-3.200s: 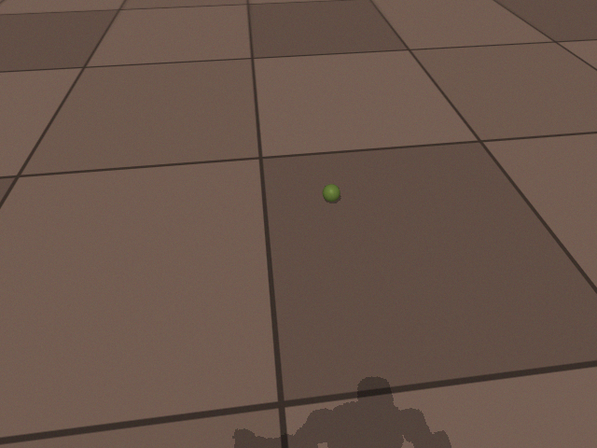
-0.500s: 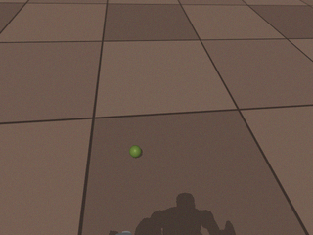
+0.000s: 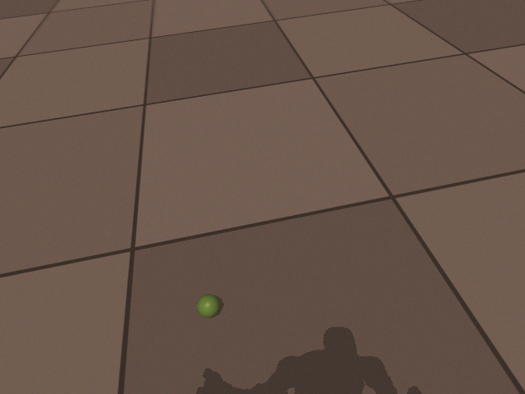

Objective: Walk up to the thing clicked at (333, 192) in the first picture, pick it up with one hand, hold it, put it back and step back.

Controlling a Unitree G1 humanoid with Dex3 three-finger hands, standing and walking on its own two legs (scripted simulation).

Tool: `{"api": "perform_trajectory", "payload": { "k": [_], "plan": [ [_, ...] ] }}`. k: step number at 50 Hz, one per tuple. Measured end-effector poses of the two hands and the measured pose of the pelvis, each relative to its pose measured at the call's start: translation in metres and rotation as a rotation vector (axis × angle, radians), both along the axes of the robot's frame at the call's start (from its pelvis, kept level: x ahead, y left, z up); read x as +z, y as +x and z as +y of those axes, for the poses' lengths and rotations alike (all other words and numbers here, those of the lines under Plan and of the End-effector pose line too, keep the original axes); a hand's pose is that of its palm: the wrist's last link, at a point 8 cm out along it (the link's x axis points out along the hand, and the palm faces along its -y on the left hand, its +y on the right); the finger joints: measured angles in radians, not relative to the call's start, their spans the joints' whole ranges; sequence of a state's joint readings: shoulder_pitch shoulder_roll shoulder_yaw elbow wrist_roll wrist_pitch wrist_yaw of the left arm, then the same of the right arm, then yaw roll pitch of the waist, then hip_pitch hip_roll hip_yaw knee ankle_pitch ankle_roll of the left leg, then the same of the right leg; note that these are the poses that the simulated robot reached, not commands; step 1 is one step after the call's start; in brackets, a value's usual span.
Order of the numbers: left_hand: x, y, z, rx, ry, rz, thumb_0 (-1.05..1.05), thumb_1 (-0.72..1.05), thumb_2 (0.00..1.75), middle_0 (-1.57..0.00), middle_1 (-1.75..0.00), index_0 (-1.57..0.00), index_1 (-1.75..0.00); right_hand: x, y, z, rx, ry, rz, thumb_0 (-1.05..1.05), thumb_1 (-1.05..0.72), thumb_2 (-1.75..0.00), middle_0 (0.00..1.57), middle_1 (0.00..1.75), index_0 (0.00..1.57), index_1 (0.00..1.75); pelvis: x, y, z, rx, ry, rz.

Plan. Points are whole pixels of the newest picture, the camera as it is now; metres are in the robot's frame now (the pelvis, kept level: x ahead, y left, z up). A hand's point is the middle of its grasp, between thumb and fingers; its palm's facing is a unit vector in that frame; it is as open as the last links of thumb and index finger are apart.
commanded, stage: walk up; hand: left
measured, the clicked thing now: (208, 305) +0.58 +0.26 -0.71
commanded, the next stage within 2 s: none
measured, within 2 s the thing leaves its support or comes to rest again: neither
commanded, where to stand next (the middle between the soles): +0.24 +0.01 m, yaw +2 degrees
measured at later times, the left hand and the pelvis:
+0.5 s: hand out of the picture +0.14 +0.27 -0.15, palm faces +0.01 -0.94 -0.35, open 7.4 cm; pelvis +0.13 +0.00 +0.00, yaw +3 degrees
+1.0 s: hand (124, 365) +0.22 +0.26 -0.13, palm faces -0.01 -0.90 -0.44, open 7.4 cm; pelvis +0.15 -0.01 +0.00, yaw +3 degrees
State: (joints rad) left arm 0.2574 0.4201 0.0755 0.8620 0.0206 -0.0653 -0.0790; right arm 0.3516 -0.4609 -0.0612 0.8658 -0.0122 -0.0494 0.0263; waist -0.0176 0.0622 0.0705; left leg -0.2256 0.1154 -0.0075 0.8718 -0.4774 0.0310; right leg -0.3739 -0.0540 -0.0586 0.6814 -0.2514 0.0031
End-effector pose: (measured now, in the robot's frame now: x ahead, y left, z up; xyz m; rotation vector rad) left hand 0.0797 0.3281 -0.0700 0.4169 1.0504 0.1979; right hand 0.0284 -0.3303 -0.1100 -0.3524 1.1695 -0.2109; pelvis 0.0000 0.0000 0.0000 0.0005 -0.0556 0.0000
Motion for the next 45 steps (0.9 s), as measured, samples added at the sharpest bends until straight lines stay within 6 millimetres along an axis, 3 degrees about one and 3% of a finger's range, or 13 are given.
{"api": "perform_trajectory", "payload": {
  "k": [5, 10, 17, 23, 28, 32, 39, 45],
  "plan": [
    [0.015, 0.002, -0.024, 0.050, -0.003, 0.013, 0.00, 0.90, 0.90, -0.20, -0.30, -0.20, -0.30, 0.004, 0.054, -0.003, 0.038, 0.047, -0.015, 0.01, -0.91, -0.90, 0.20, 0.30, 0.20, 0.30, 0.015, 0.027, -0.014, -0.004, 0.027, -0.001],
    [0.014, -0.003, -0.033, 0.078, -0.007, 0.087, 0.00, 0.90, 0.90, -0.21, -0.30, -0.20, -0.30, 0.013, 0.101, -0.002, 0.073, 0.071, -0.050, 0.00, -0.91, -0.90, 0.20, 0.30, 0.20, 0.30, 0.021, 0.051, -0.022, 0.000, 0.011, 0.004],
    [-0.006, 0.009, -0.027, 0.119, -0.033, 0.119, 0.00, 0.90, 0.90, -0.21, -0.30, -0.20, -0.30, 0.022, 0.156, 0.006, 0.129, 0.041, -0.021, 0.00, -0.91, -0.90, 0.20, 0.30, 0.20, 0.30, 0.017, 0.090, -0.019, 0.035, -0.015, 0.009],
    [-0.037, 0.041, -0.013, 0.133, -0.065, 0.146, 0.00, 0.90, 0.90, -0.21, -0.30, -0.20, -0.30, 0.025, 0.206, 0.023, 0.151, -0.011, -0.080, 0.00, -0.91, -0.90, 0.20, 0.30, 0.20, 0.30, 0.002, 0.120, -0.001, 0.053, 0.001, 0.007],
    [-0.034, 0.076, -0.016, 0.092, -0.085, 0.141, 0.00, 0.90, 0.90, -0.21, -0.30, -0.20, -0.30, 0.036, 0.220, 0.032, 0.121, -0.003, -0.116, 0.00, -0.91, -0.90, 0.20, 0.30, 0.21, 0.30, 0.011, 0.135, 0.003, 0.052, -0.017, 0.002],
    [-0.028, 0.097, -0.014, 0.080, -0.069, 0.123, 0.00, 0.90, 0.90, -0.21, -0.30, -0.20, -0.30, 0.035, 0.222, 0.028, 0.112, -0.005, -0.096, 0.00, -0.90, -0.90, 0.20, 0.30, 0.21, 0.30, 0.013, 0.145, 0.000, 0.050, -0.008, 0.009],
    [-0.023, 0.111, -0.019, 0.103, 0.019, 0.123, 0.00, 0.90, 0.90, -0.20, -0.30, -0.20, -0.30, 0.002, 0.231, 0.008, 0.077, 0.026, -0.056, 0.00, -0.90, -0.90, 0.20, 0.30, 0.21, 0.30, -0.001, 0.158, -0.016, 0.039, -0.011, 0.001],
    [-0.012, 0.118, -0.029, 0.096, 0.033, 0.115, 0.00, 0.90, 0.90, -0.21, -0.30, -0.20, -0.30, -0.013, 0.233, 0.015, 0.061, 0.077, -0.009, 0.00, -0.91, -0.90, 0.20, 0.30, 0.20, 0.30, 0.003, 0.158, -0.019, 0.042, 0.007, 0.011]
  ]
}}
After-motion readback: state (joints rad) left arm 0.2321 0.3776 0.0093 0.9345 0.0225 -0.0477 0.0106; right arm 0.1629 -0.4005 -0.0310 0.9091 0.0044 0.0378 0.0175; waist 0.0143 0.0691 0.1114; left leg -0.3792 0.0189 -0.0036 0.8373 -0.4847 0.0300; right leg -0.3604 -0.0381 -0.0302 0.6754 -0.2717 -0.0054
